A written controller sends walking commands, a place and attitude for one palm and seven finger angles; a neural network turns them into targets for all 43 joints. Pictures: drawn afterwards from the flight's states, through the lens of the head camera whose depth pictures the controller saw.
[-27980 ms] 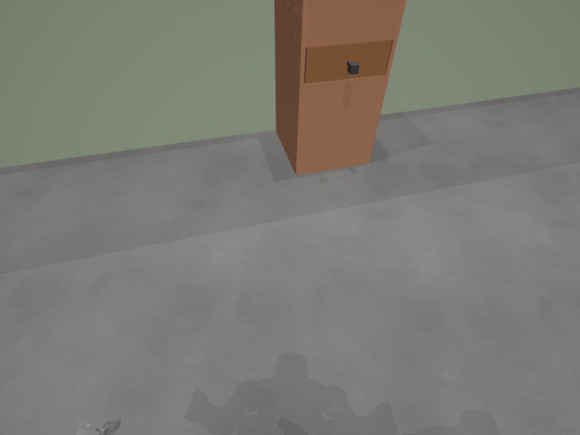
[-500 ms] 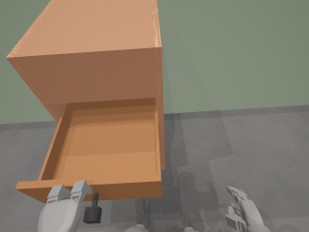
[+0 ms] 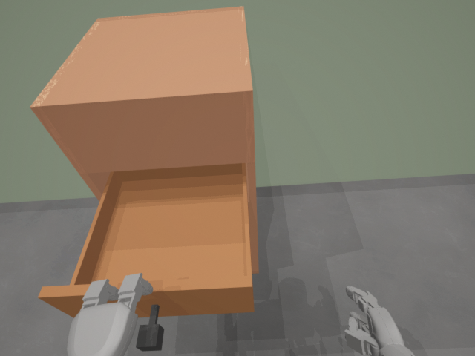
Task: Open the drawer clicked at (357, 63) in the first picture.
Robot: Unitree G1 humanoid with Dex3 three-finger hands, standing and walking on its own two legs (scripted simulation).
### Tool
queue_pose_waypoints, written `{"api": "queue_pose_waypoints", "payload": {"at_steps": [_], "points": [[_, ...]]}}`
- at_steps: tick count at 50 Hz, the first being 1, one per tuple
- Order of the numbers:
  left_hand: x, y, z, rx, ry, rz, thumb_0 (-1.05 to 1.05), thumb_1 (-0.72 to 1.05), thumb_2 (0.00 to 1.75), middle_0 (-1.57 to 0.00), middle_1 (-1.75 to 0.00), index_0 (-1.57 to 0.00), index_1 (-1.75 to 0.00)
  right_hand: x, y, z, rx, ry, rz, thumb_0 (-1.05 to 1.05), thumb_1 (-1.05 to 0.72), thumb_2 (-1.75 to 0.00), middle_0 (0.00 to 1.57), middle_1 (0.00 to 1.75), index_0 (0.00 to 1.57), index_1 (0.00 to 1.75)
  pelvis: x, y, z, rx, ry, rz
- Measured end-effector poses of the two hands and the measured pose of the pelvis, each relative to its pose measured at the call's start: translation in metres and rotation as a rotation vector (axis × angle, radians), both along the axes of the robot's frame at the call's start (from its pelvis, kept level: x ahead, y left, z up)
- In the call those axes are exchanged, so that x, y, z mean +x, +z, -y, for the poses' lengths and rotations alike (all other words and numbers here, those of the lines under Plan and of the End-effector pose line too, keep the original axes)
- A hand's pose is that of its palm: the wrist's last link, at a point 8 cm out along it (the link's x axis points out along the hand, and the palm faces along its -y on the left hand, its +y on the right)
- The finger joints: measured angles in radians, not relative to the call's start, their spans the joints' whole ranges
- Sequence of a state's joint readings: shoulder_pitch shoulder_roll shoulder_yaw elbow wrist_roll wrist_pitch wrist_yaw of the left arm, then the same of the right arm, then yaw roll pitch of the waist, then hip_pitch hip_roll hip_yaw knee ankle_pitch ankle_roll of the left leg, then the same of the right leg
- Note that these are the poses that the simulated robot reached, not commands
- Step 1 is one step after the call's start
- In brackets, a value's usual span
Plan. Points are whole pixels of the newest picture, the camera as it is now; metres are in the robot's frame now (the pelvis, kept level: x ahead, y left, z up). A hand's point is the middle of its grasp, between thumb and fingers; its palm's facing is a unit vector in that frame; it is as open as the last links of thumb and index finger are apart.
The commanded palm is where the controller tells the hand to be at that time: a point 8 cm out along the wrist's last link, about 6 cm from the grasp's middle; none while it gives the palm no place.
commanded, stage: lift the hand off the handle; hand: left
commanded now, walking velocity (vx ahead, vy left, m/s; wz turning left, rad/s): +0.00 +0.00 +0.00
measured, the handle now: (152, 326) +0.20 +0.20 -0.11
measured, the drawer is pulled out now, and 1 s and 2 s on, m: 0.30 0.30 0.30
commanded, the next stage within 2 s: draw the hand back to the body in 0.70 s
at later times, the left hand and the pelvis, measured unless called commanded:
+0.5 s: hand (116, 332) +0.16 +0.20 +0.03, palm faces +0.01 -0.13 -0.99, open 13.8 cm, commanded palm +0.13 +0.20 +0.09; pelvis +0.01 -0.01 +0.02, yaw -1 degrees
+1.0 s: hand (96, 321) +0.16 +0.21 +0.06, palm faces +0.08 -0.09 -0.99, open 13.8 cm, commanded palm +0.13 +0.21 +0.12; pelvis +0.00 -0.01 +0.02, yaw -1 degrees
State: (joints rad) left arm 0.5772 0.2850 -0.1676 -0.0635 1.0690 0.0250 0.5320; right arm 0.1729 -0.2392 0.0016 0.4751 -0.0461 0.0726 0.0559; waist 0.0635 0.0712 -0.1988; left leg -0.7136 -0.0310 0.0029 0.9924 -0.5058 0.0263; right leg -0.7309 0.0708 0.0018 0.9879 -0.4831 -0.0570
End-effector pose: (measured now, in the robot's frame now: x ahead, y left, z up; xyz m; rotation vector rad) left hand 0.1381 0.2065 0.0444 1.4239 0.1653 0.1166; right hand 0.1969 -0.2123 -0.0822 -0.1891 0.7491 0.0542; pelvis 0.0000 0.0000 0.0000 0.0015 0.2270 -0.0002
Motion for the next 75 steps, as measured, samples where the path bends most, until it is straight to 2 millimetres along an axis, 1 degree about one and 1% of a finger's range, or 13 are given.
{"api": "queue_pose_waypoints", "payload": {"at_steps": [11, 21, 32, 35, 41, 44, 51, 56, 61, 66, 71, 73, 75], "points": [[0.006, 0.017, 0.005, 0.004, 0.011, 0.019, -0.01, -0.48, 0.30, -0.32, -1.20, -0.32, -1.20, 0.004, 0.008, 0.005, 0.026, -0.009, 0.008, 0.02, -0.91, -0.89, 0.20, 0.30, 0.20, 0.30, 0.004, 0.008, 0.005, 0.008, -0.008, 0.023], [0.000, 0.032, 0.007, 0.003, 0.015, 0.018, -0.01, -0.48, 0.30, -0.32, -1.20, -0.32, -1.20, 0.007, 0.016, 0.014, 0.023, -0.011, 0.023, 0.02, -0.91, -0.89, 0.20, 0.30, 0.20, 0.30, 0.007, 0.014, 0.011, 0.012, -0.013, 0.046], [-0.008, 0.049, 0.000, 0.015, 0.033, 0.031, -0.01, -0.49, 0.30, -0.32, -1.20, -0.32, -1.20, 0.009, 0.023, 0.019, 0.021, -0.014, 0.039, 0.02, -0.91, -0.89, 0.20, 0.30, 0.20, 0.30, 0.004, 0.020, 0.015, 0.013, -0.012, 0.071], [-0.009, 0.050, -0.001, 0.012, 0.036, 0.025, -0.01, -0.49, 0.30, -0.32, -1.20, -0.32, -1.20, 0.008, 0.025, 0.019, 0.021, -0.014, 0.041, 0.02, -0.91, -0.89, 0.20, 0.30, 0.20, 0.30, 0.003, 0.022, 0.014, 0.012, -0.010, 0.075], [-0.009, 0.044, 0.001, -0.012, 0.021, -0.005, -0.01, -0.49, 0.30, -0.32, -1.20, -0.32, -1.20, 0.004, 0.025, 0.017, 0.013, -0.011, 0.034, 0.02, -0.91, -0.89, 0.20, 0.30, 0.20, 0.30, 0.000, 0.022, 0.013, 0.011, -0.010, 0.075], [-0.007, 0.047, 0.003, -0.012, -0.005, 0.012, -0.01, -0.49, 0.30, -0.32, -1.20, -0.32, -1.20, 0.002, 0.024, 0.016, 0.009, -0.012, 0.028, 0.02, -0.91, -0.89, 0.20, 0.30, 0.20, 0.30, 0.000, 0.022, 0.012, 0.011, -0.015, 0.074], [-0.002, 0.074, -0.012, 0.053, 0.009, 0.104, -0.01, -0.49, 0.30, -0.32, -1.20, -0.32, -1.20, 0.000, 0.022, 0.011, 0.034, -0.030, 0.025, 0.02, -0.91, -0.89, 0.20, 0.30, 0.20, 0.30, 0.002, 0.023, 0.007, 0.006, -0.015, 0.088], [0.000, 0.080, -0.024, 0.023, 0.073, 0.073, -0.01, -0.49, 0.30, -0.32, -1.20, -0.32, -1.20, 0.002, 0.026, 0.006, 0.047, -0.043, 0.024, 0.02, -0.91, -0.89, 0.20, 0.30, 0.20, 0.30, 0.003, 0.028, 0.004, 0.007, -0.015, 0.101], [-0.003, 0.086, -0.025, -0.003, 0.042, 0.040, -0.01, -0.49, 0.30, -0.32, -1.20, -0.32, -1.20, 0.007, 0.036, 0.002, 0.026, -0.025, 0.040, 0.02, -0.91, -0.89, 0.20, 0.30, 0.20, 0.30, 0.005, 0.034, 0.001, 0.003, -0.013, 0.117], [-0.003, 0.100, -0.030, 0.029, -0.008, 0.065, -0.01, -0.49, 0.30, -0.32, -1.20, -0.32, -1.20, 0.015, 0.044, -0.004, 0.012, -0.003, 0.062, 0.02, -0.91, -0.89, 0.20, 0.30, 0.20, 0.30, 0.006, 0.036, -0.004, -0.005, -0.011, 0.130], [0.001, 0.116, -0.046, 0.057, 0.021, 0.101, -0.01, -0.49, 0.30, -0.32, -1.20, -0.32, -1.20, 0.022, 0.046, -0.012, 0.024, -0.002, 0.065, 0.02, -0.91, -0.89, 0.20, 0.30, 0.20, 0.30, 0.008, 0.038, -0.009, -0.009, -0.009, 0.136], [0.003, 0.118, -0.052, -0.311, 0.129, 0.154, -0.01, -0.48, 0.30, -0.32, -1.19, -0.32, -1.19, 0.022, 0.050, -0.016, 0.036, -0.023, 0.095, 0.02, -0.91, -0.89, 0.20, 0.30, 0.20, 0.30, 0.008, 0.040, -0.011, -0.010, 0.004, 0.171], [0.004, 0.115, -0.052, -0.614, 0.203, 0.204, -0.01, -0.47, 0.31, -0.31, -1.18, -0.32, -1.18, 0.019, 0.055, -0.021, 0.040, -0.046, 0.135, 0.02, -0.91, -0.89, 0.20, 0.30, 0.20, 0.30, 0.012, 0.043, -0.013, -0.008, 0.014, 0.199]]}}
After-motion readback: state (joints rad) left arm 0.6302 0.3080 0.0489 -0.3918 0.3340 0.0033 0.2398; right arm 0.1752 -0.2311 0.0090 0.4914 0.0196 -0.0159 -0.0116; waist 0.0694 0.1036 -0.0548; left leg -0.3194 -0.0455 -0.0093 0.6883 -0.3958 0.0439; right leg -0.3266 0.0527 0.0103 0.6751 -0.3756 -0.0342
